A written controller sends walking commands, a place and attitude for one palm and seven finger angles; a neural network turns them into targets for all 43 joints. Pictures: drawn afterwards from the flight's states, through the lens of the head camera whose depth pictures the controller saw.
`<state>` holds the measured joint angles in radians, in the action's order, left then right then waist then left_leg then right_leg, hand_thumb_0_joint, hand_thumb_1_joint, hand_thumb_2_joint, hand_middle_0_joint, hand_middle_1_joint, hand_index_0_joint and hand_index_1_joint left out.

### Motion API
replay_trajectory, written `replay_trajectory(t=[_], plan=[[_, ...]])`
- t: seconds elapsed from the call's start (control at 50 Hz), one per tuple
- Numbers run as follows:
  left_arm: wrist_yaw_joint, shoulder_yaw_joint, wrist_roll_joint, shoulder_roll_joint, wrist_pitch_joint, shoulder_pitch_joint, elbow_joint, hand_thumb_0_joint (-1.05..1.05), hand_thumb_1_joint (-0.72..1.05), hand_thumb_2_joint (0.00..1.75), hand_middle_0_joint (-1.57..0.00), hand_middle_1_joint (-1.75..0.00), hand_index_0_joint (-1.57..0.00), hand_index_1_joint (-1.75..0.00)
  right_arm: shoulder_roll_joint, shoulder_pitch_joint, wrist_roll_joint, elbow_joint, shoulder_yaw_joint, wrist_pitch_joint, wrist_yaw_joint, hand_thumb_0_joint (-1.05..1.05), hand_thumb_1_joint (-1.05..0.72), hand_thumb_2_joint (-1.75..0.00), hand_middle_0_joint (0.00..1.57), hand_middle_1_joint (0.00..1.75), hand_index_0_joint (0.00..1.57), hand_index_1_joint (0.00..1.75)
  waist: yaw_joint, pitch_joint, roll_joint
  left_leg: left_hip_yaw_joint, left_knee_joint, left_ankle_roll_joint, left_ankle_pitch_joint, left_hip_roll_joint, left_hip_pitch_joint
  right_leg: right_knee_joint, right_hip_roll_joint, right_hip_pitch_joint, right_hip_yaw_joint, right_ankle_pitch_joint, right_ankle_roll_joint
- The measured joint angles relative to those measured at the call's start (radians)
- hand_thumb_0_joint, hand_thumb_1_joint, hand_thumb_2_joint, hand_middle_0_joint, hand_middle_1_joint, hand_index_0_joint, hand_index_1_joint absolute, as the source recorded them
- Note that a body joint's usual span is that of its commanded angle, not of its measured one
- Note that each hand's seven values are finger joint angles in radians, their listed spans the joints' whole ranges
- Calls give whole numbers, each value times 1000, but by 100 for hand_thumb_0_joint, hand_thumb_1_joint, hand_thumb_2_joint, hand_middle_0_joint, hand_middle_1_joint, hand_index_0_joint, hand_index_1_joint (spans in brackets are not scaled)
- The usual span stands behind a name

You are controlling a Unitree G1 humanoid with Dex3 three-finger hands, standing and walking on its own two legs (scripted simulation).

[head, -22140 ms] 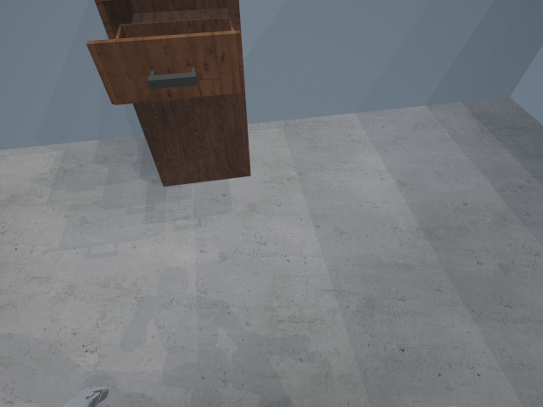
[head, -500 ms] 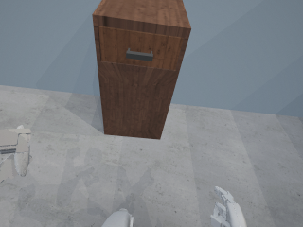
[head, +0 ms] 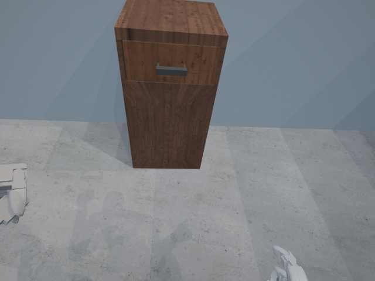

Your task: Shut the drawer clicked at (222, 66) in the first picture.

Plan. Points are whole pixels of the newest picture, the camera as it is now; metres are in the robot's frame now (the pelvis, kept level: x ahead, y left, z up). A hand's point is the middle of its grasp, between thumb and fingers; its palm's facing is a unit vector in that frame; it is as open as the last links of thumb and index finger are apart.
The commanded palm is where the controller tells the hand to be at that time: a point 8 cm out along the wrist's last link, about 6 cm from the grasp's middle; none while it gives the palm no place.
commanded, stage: stop stepping back and stand still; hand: left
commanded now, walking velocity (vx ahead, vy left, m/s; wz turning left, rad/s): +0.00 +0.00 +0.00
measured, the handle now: (171, 68) +0.93 +0.12 -0.01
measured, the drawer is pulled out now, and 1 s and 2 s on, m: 0.00 0.00 0.00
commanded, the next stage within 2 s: let the arm hang, fingers relaxed in 0.30 s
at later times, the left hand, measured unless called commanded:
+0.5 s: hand (47, 231) +0.19 +0.28 +0.03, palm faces +0.21 -0.84 -0.49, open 3.1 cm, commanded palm none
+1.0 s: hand out of the picture -0.08 +0.20 -0.17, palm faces +0.04 -0.97 -0.24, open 5.5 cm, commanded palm none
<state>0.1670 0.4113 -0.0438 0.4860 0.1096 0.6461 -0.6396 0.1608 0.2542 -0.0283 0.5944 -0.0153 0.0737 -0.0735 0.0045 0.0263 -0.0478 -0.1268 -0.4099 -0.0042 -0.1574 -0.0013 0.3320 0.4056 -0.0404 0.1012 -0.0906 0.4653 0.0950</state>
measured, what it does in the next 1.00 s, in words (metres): stands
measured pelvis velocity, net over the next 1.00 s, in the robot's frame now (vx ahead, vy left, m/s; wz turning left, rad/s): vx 0.01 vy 0.02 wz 0.03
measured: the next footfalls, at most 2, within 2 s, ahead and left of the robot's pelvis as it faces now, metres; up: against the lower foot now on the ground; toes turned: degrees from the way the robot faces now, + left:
none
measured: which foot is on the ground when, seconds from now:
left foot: down 0.00-1.00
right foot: down 0.00-1.00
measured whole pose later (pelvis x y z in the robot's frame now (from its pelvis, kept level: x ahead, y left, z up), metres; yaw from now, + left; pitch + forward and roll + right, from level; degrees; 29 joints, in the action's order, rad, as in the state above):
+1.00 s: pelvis +0.01 +0.02 +0.00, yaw +2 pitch -1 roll -1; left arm 0.03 -0.01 0.01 0.19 -0.02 0.39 1.17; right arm 0.16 0.29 -0.01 1.12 0.01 -0.03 -0.03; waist 0.01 -0.08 0.02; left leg -0.02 -0.42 -0.04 -0.13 0.03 0.28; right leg 0.42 0.01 0.13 -0.09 0.28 0.02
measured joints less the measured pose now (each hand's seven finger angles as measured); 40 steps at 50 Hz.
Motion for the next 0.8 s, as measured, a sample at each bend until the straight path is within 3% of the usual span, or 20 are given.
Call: replay_trajectory(t=[0.04,0.1,0.14,0.18,0.26,0.34,0.4,0.42,0.46,0.52,0.6,0.66,0.68,0.72,0.8], plan=[[-13,-20,-3,-34,11,-42,21,1,89,90,-140,-160,-141,-160,38,-48,1,16,12,1,6,1,-90,-90,20,30,20,30,7,-29,47,21,-210,13,-74,-26,90,35,-9,30,2,-184,-9],[-29,-53,-5,-71,34,-64,41,1,89,90,-140,-160,-141,-160,46,-51,21,64,30,0,13,1,-90,-90,20,30,20,30,-4,-31,63,78,-343,7,-151,-42,106,118,-19,28,-14,-132,-52],[-28,-58,-2,-98,48,-54,29,1,89,90,-140,-160,-141,-160,46,-34,25,69,28,3,9,1,-91,-90,20,30,20,30,-8,-21,45,84,-271,-3,-123,-49,55,164,-11,32,-9,-88,-65],[-27,-58,3,-115,66,-61,25,1,89,90,-140,-160,-141,-160,41,-27,22,71,27,16,-2,1,-91,-90,20,30,20,30,-9,-33,16,63,-248,-35,-52,-26,36,218,20,41,2,-53,-78],[-27,-32,16,-103,89,-88,52,1,89,90,-141,-160,-141,-160,9,-29,5,63,18,50,-7,1,-91,-90,20,30,20,30,-14,-52,-1,39,-146,-62,-14,5,1,329,24,108,61,27,-78],[-26,0,15,-66,106,-39,39,1,89,90,-140,-160,-141,-160,-14,-15,2,23,-8,56,12,1,-91,-90,20,30,20,30,-27,-52,25,53,-37,-50,54,8,-12,126,20,77,36,-9,-69],[-35,-8,10,-65,110,9,36,1,89,90,-140,-160,-141,-160,-8,-21,6,8,-9,37,18,1,-90,-90,20,30,20,30,-27,-59,59,68,-81,-26,-7,2,23,53,13,72,23,-180,-65],[-50,-34,29,-62,121,-8,87,1,89,90,-140,-160,-141,-160,6,-25,10,31,0,52,37,1,-90,-90,20,30,20,30,-14,-50,71,71,-132,-20,-1,3,52,67,21,92,17,-217,-58],[-97,-134,58,-76,65,-111,304,0,89,90,-140,-159,-141,-160,53,-40,21,91,19,35,74,1,-90,-90,20,30,20,30,7,-22,115,97,-200,-15,-10,2,79,151,27,139,13,-172,-72],[-132,-252,76,-158,-75,-282,737,0,90,90,-136,-156,-137,-156,101,-66,12,179,31,-42,84,1,-90,-90,20,30,20,30,-1,4,149,110,-261,-57,-78,24,107,249,49,176,-2,-92,-95],[-146,-338,78,-252,-177,-372,1194,0,91,90,-126,-146,-127,-147,92,-64,-3,247,27,-88,79,1,-91,-90,20,30,20,30,-28,-18,101,106,-262,-59,-78,39,85,270,65,160,-1,-73,-95],[-145,-395,78,-306,-188,-367,1413,1,91,90,-116,-137,-117,-137,70,-42,-9,292,22,-97,71,1,-91,-90,20,30,20,30,-38,-44,58,105,-202,-56,-52,37,55,215,61,136,1,-100,-91],[-129,-396,87,-305,-185,-361,1467,1,91,89,-112,-136,-113,-133,60,-31,-9,309,20,-98,69,1,-91,-90,20,30,20,30,-35,-52,45,106,-176,-53,-39,35,46,190,58,128,1,-114,-89],[-128,-376,62,-290,-168,-345,1545,1,90,89,-105,-131,-106,-127,43,-4,-7,347,18,-100,64,0,-91,-90,20,30,20,30,-22,-64,27,112,-125,-48,-12,32,30,135,52,111,-3,-142,-85],[-146,-387,57,-260,-144,-297,1657,1,90,89,-90,-114,-91,-111,26,34,0,423,23,-108,56,0,-91,-90,20,30,20,30,1,-83,31,119,-51,-43,23,32,0,55,47,78,-9,-179,-79]])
